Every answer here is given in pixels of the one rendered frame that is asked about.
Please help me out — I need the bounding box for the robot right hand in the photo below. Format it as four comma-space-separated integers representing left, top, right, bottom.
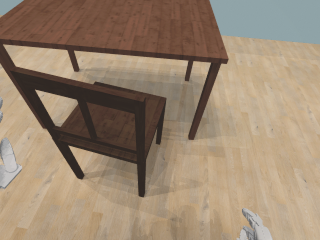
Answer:
236, 208, 273, 240

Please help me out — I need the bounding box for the robot left hand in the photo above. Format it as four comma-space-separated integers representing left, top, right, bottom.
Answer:
0, 97, 22, 189

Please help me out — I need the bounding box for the chair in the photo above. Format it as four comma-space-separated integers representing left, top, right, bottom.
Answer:
9, 66, 167, 198

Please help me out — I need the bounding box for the table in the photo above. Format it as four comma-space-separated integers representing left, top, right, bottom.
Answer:
0, 0, 229, 140

